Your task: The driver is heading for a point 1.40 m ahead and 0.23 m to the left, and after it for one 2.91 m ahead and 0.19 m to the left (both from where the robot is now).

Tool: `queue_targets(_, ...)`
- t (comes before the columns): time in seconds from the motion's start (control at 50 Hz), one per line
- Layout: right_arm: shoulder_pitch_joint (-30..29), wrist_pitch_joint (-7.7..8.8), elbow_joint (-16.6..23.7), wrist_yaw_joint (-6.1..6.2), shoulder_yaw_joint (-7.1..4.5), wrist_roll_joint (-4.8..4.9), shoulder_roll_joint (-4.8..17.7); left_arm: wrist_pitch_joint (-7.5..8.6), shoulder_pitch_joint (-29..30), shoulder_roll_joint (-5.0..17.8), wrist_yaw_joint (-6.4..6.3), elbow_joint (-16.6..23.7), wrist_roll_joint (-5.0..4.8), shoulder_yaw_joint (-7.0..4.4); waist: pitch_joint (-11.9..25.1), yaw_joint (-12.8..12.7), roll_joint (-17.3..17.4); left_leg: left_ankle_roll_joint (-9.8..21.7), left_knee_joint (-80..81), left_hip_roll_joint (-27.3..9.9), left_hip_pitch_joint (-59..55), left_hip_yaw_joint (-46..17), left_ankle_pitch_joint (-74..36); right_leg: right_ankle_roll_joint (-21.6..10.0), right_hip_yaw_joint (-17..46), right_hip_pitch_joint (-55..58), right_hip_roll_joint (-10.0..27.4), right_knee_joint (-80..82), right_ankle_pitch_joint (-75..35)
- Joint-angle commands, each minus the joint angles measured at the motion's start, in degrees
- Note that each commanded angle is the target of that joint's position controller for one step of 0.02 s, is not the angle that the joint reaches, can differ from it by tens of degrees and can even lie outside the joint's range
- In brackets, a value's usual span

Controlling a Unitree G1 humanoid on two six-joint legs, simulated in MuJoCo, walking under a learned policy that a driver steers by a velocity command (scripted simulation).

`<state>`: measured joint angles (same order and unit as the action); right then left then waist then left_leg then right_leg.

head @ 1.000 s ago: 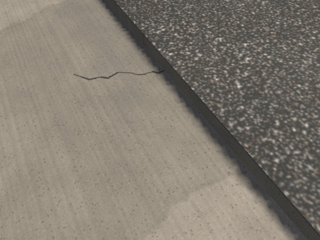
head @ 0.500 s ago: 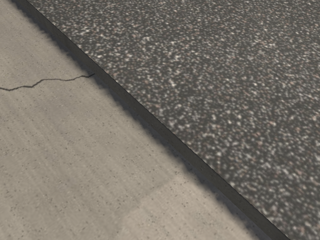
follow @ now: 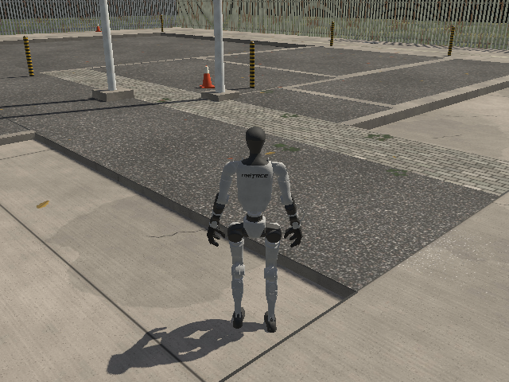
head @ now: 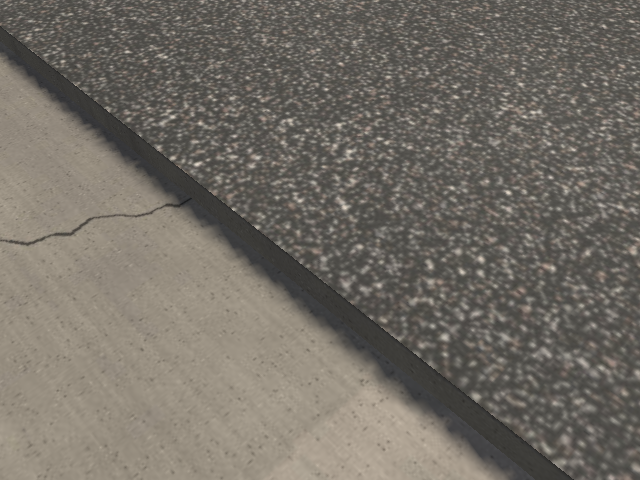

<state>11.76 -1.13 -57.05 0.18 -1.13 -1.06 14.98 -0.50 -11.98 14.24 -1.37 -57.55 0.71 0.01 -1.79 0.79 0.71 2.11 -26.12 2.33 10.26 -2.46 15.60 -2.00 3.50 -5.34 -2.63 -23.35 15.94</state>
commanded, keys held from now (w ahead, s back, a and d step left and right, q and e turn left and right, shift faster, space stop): w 1.00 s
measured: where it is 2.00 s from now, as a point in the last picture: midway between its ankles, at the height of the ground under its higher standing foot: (294, 411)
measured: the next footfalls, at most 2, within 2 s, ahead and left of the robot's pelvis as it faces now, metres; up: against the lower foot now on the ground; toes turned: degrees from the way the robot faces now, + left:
left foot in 0.24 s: +0.13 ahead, +0.13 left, +0.00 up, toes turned +2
right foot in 0.74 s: +0.47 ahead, -0.01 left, +0.00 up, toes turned -3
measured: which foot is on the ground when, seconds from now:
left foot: down 0.00-0.00, up 0.02-0.22, down 0.24-0.74, up 0.76-1.00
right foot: down 0.00-0.24, up 0.26-0.72, down 0.74-1.00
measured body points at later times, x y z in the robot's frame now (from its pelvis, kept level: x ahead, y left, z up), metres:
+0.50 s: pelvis +0.17 +0.07 +0.00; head +0.19 +0.09 +0.45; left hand +0.26 +0.32 -0.14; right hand +0.13 -0.18 -0.13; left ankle +0.09 +0.13 -0.74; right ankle +0.22 -0.07 -0.67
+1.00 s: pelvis +0.45 +0.04 +0.00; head +0.47 +0.04 +0.45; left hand +0.42 +0.30 -0.14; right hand +0.55 -0.20 -0.14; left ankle +0.51 +0.20 -0.67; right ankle +0.43 -0.01 -0.74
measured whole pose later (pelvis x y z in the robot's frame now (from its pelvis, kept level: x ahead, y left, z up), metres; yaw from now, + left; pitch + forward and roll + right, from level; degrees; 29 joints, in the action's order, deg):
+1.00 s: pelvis +0.45 +0.04 +0.00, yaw +1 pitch -1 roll -1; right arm 9.8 2.4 -54.6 -1.7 -1.8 -2.4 13.4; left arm 5.6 -21.4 12.4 0.0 -61.8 0.6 -2.0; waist -2.7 -0.7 1.5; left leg 2.4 -58.6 -6.0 33.6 -0.8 11.7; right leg -6.6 -5.6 -5.2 -6.0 -15.6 10.1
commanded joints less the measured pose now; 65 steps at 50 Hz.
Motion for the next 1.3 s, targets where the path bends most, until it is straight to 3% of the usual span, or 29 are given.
queue_targets(0.02, -4.17, 0.51, 3.44, -0.55, -1.17, -0.99, 4.84, -0.16, -6.18, 11.66, -0.16, -0.48, 0.20, -3.08, -7.04, -3.33, -9.90, 1.71, -9.55, 1.03, 13.27, 3.27, 11.84, -9.69, 20.31, -3.78, 14.51, 14.75, 31.32)
queue_targets(0.08, -6.75, 2.01, 5.35, -0.98, -1.50, -0.84, 5.65, 1.16, -7.20, 10.56, -0.01, -0.74, 0.86, -3.55, -9.55, -3.55, -8.24, 1.93, -20.53, -3.54, 23.23, 1.84, 11.16, -13.66, 25.70, -0.21, 19.90, 17.83, 24.31)
queue_targets(0.18, -5.32, 3.84, 5.96, -2.21, -1.73, -0.30, 4.86, 3.22, -5.77, 9.75, 0.51, -1.11, 0.29, -4.11, -5.31, -1.22, -8.23, 1.58, -10.33, -3.30, 12.02, 5.22, 4.69, -10.09, 12.50, -1.42, 14.31, 13.63, 5.07)
queue_targets(0.22, 4.44, 3.84, 2.56, -1.83, -2.14, -0.08, 4.20, 3.26, -3.60, 9.63, 0.77, -0.57, -0.20, -4.19, -3.36, 3.65, -5.59, 1.53, -1.63, -0.05, -6.23, 8.26, -1.95, -8.03, 8.00, -12.22, 11.55, 7.05, 2.63)
queue_targets(0.24, 11.41, 4.17, 0.16, -1.15, -3.10, -0.29, 6.41, 3.63, -3.61, 8.37, 0.96, -0.20, 0.18, -3.76, -0.91, 6.41, -0.71, 1.72, 0.64, -0.52, -16.62, 5.31, 0.47, -6.71, 4.90, -18.34, 8.52, -2.10, -0.14)
queue_targets(0.26, 19.51, 4.79, -0.89, -0.31, -4.44, -1.33, 12.48, 4.14, -2.46, 3.66, 1.53, 2.13, 0.02, -2.37, 3.24, 9.23, 14.21, 4.96, 12.66, -16.30, -23.18, -17.95, 19.53, -3.68, -3.08, -26.30, 1.46, -23.02, 6.04)
queue_targets(0.28, 22.13, 4.49, -2.50, -0.59, -4.74, -0.72, 15.06, 4.19, -2.26, 5.06, 1.74, 3.25, 0.49, -2.91, 2.69, 7.36, 17.03, 8.98, 20.73, -24.20, -20.13, -38.38, 30.15, -3.89, -1.39, -33.50, -3.09, -34.90, 16.00)
queue_targets(0.32, 9.32, 4.66, 1.44, -0.92, -3.13, -0.28, 8.55, 4.07, -1.71, 6.30, 2.58, 2.29, 0.95, -3.14, -6.25, 1.09, 3.54, 8.93, 19.19, -21.16, -9.45, -27.89, 25.60, -5.62, 1.48, -34.83, 4.62, -41.13, 5.67)
queue_targets(0.34, 6.81, 5.26, 2.36, -0.98, -2.57, -0.21, 6.87, 4.24, -2.46, 4.90, 3.03, 1.57, 0.83, -2.89, -6.13, -0.53, 2.20, 7.86, 19.65, -18.26, -7.55, -21.74, 16.24, -4.96, 0.51, -32.53, 6.44, -39.43, 1.34)
queue_targets(0.38, 7.75, 6.36, 1.53, -0.64, -1.71, -0.18, 5.00, 3.82, -2.49, 4.16, 3.49, 0.98, 1.73, -2.68, -4.16, -1.10, 3.22, 6.75, 19.44, -14.58, -8.01, -12.89, -1.33, -3.15, -1.75, -29.85, 7.44, -37.99, -3.30)
queue_targets(0.44, 13.45, 6.98, -1.02, -0.44, -1.29, 0.31, 4.66, 3.04, 0.97, 3.95, 3.58, 2.20, 1.30, -2.65, -2.54, -0.78, 3.50, 6.82, 17.37, -13.22, -12.02, -6.47, -21.87, -1.41, -4.65, -32.87, 7.04, -36.73, -5.64)
queue_targets(0.6, 18.36, 6.60, -4.00, 0.45, -0.21, 0.09, 3.54, 2.96, 17.57, 1.02, 3.38, 8.93, 0.45, -0.77, -6.06, 2.21, 3.84, 7.24, 18.25, -11.81, -11.59, -0.90, -35.32, -0.54, -10.42, -30.03, 3.55, -13.95, -13.10)
queue_targets(0.66, 16.81, 6.67, -4.50, 0.64, -0.33, -0.07, 4.32, 3.54, 15.34, 2.42, 2.70, 9.37, 0.26, -1.14, -4.20, -0.10, 4.06, 6.79, 13.82, -13.48, -14.99, 0.01, -49.43, -3.57, -10.71, -23.70, 1.51, -9.64, -11.22)
queue_targets(0.7, 14.84, 6.51, -4.25, 0.81, -0.61, -0.31, 5.30, 4.18, 5.13, 4.60, 1.84, 6.44, 0.24, -2.25, 1.33, -4.53, 4.76, 5.95, 2.07, -13.54, -17.11, 0.84, -62.13, -5.89, -10.54, -13.59, -1.18, -8.01, -7.74)
queue_targets(0.72, 13.51, 6.21, -3.99, 0.72, -0.68, -0.12, 5.64, 4.65, -3.80, 5.56, 1.31, 3.56, 0.37, -2.99, 5.67, -8.45, 3.79, 5.29, -8.40, -12.38, -14.37, 1.93, -59.78, -7.18, -10.13, -3.17, -1.26, -3.94, -9.91)
queue_targets(0.74, 13.32, 6.37, -2.76, 0.39, -0.23, 0.33, 4.48, 4.93, -12.85, 9.12, 0.54, 1.59, 1.64, -4.25, 11.20, -11.48, 0.34, 4.84, -22.99, -10.28, -4.10, 2.92, -43.55, -9.77, -0.59, 10.60, 7.51, -2.80, -3.42)
queue_targets(0.76, 19.79, 6.23, -1.66, -0.40, 0.79, 1.80, -1.83, 4.65, -16.48, 14.57, 0.43, 1.30, 2.96, -5.74, 17.82, -7.58, -12.14, 2.38, -46.86, 0.31, 16.60, 5.80, 1.38, -18.26, 28.73, 25.43, 24.93, 1.08, 3.29)
queue_targets(0.78, 17.03, 6.07, -2.33, -0.19, -0.89, 0.39, 4.29, 4.05, -12.18, 11.68, 1.37, 1.24, 0.44, -5.48, 16.26, -7.27, -5.47, 3.61, -53.13, 1.33, 23.39, -1.18, 11.68, -19.31, 37.59, 21.86, 24.70, 7.99, 9.29)
queue_targets(0.8, 12.16, 6.30, -0.28, -0.28, -1.20, 0.07, 4.61, 4.15, -4.87, 9.09, 1.59, 2.58, -0.46, -4.80, 6.31, -4.22, -4.71, 4.13, -51.38, -2.61, 26.43, -1.58, 6.13, -17.33, 27.81, 12.85, 22.90, 10.09, 11.34)
queue_targets(0.84, 8.40, 6.28, 0.33, -0.60, -1.23, -0.29, 3.03, 5.33, -1.24, 3.47, 1.72, 2.42, -0.06, -3.40, -0.78, -1.36, -0.85, 3.67, -45.27, -6.00, 22.35, -1.22, 1.32, -13.92, 16.93, 0.04, 18.17, 13.69, -0.10)
queue_targets(0.88, 9.91, 4.82, 0.03, -1.27, -0.89, -1.19, 0.57, 6.35, -2.98, 1.61, 1.38, 0.51, 0.07, -2.62, -0.86, 1.12, -1.55, 2.16, -41.15, -7.10, 17.34, -0.70, 0.69, -12.07, 10.19, -5.04, 15.36, 14.73, -9.77)
queue_targets(0.94, 6.26, 3.46, 1.83, -1.89, -0.96, -1.53, -0.14, 7.35, -7.10, 3.74, 1.27, -1.28, -0.12, -2.91, -1.85, 1.55, -2.32, 0.54, -36.62, -8.18, 20.25, 1.51, -2.08, -11.94, 5.25, -5.88, 13.96, 16.32, -15.31)
queue_targets(1.1, -11.78, 3.63, 8.76, -2.11, -0.05, -0.42, -0.88, 6.75, -15.12, 3.58, 1.07, -3.31, -0.14, -2.13, -4.03, -3.12, -3.21, -1.24, -14.05, -6.83, 24.67, 6.57, -15.44, -9.03, -1.27, 2.09, 11.43, 15.50, -30.50)
queue_targets(1.18, -10.38, 4.72, 8.36, -0.84, 0.06, -0.30, -0.63, 6.20, -15.81, 3.49, 0.37, -4.19, 0.76, -1.75, -1.66, -2.72, -5.77, 0.83, -7.44, -2.82, 17.56, 7.56, -14.01, -6.69, -3.41, 7.05, 11.86, 6.79, -50.72)
queue_targets(1.22, -1.35, 5.80, 5.12, -0.10, -0.85, -0.66, 1.61, 6.16, -13.51, 4.24, 0.01, -3.91, 0.56, -1.95, 1.96, 0.99, -6.43, 2.84, -2.54, -0.32, 8.89, 7.10, -13.23, -5.14, -2.76, 8.66, 11.41, -2.62, -55.49)
queue_targets(1.24, 5.34, 6.88, 2.77, 0.22, -1.29, -1.31, 2.45, 6.01, -12.39, 4.59, -0.06, -3.84, -0.34, -2.03, 4.37, 4.32, -4.62, 3.67, 4.49, -1.18, 0.45, 6.96, -22.67, -3.75, -4.05, 6.44, 9.50, -11.25, -50.21)
queue_targets(1.26, 12.26, 7.76, 0.91, 0.64, -2.14, -2.50, 6.34, 6.25, -13.22, 3.21, -0.27, -2.46, -1.23, -1.51, 10.29, 5.43, -0.89, 5.10, 0.25, -10.72, -13.98, -0.24, -48.38, -2.17, -4.90, -3.45, 7.00, -22.71, -30.61)
queue_targets(1.28, 14.14, 7.23, 0.64, 0.30, -2.60, -2.38, 8.82, 5.55, -24.28, -4.02, -0.42, -3.99, -3.73, -0.12, 21.14, 1.51, 11.68, 16.34, -5.68, -28.48, -30.53, -17.12, -80.70, -0.16, -7.28, -16.87, -1.76, -42.51, 19.60)
queue_targets(1.3, 13.91, 6.55, 1.32, -0.34, -2.19, 0.71, 6.55, 4.35, -24.11, 0.60, -1.08, -5.92, -2.80, -1.51, 24.54, 2.05, 3.82, 18.22, -4.78, -27.46, -27.37, -17.68, -81.78, -0.15, 0.58, -16.62, -1.05, -46.56, 21.21)
Velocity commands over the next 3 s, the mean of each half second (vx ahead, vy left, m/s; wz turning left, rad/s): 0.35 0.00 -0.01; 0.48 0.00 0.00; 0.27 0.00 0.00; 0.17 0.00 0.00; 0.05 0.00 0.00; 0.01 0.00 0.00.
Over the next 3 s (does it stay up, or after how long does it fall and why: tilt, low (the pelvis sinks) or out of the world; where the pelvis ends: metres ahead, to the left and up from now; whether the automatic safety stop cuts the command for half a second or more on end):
stays up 0.75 0.14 0.00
